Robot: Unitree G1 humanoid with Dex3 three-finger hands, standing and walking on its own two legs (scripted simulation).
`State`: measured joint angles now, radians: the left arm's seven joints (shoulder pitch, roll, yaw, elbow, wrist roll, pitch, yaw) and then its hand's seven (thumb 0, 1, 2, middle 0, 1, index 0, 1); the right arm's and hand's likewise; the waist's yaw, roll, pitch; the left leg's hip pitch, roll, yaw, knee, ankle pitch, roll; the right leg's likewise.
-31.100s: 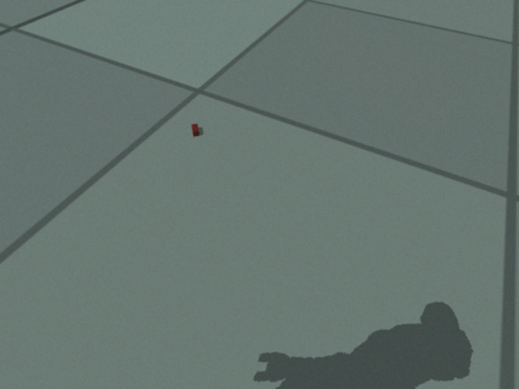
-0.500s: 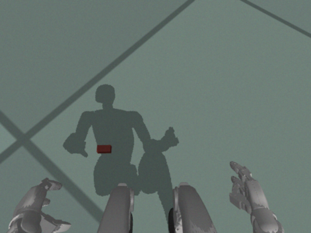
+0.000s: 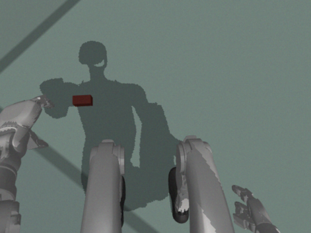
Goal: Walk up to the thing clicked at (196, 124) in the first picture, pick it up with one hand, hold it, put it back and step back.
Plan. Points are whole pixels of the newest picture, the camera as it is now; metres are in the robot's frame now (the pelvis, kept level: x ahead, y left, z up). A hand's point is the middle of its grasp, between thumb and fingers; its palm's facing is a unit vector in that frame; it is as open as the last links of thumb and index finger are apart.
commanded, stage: rise first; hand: left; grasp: from above
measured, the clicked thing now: (82, 100) +0.52 +0.27 -0.39
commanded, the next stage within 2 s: none
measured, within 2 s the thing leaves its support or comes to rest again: neither
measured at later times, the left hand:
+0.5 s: hand (50, 112) +0.42 +0.32 -0.22, palm faces -0.48 -0.03 -0.88, open 11.7 cm
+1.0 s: hand (60, 107) +0.45 +0.31 -0.26, palm faces -0.47 -0.05 -0.88, open 11.9 cm
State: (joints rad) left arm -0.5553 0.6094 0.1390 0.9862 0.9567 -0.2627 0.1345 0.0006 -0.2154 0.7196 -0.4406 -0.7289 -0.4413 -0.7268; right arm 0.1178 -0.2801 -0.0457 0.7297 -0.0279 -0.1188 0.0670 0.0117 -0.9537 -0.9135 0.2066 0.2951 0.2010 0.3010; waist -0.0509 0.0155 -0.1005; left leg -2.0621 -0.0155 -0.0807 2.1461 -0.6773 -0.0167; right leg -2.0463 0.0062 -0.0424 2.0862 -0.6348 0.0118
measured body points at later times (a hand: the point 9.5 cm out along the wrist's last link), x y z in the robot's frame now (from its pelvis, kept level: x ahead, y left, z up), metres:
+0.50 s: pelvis +0.00 +0.01 -0.06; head +0.23 +0.08 +0.32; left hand +0.44 +0.32 -0.17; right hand +0.09 -0.27 -0.17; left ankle +0.08 +0.12 -0.38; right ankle +0.10 -0.12 -0.38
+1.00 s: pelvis +0.01 +0.01 -0.08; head +0.26 +0.07 +0.29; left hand +0.47 +0.31 -0.21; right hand +0.07 -0.27 -0.19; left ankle +0.08 +0.12 -0.38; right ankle +0.10 -0.12 -0.38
